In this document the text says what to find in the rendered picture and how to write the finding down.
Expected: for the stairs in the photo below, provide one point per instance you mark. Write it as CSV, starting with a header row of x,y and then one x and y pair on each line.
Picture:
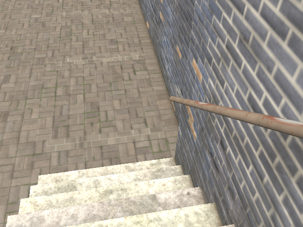
x,y
154,193

